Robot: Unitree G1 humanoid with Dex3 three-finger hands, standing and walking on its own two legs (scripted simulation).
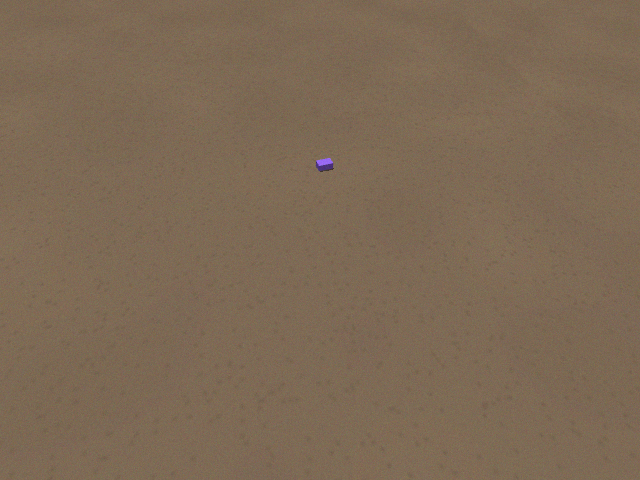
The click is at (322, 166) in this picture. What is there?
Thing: small box
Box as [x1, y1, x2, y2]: [316, 158, 332, 170]
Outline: 330,158 316,160 316,166 318,170 332,168 332,162
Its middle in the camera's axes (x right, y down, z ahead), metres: +0.03 -0.39 +1.98
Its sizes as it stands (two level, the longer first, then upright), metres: 0.077 0.047 0.034
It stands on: the floor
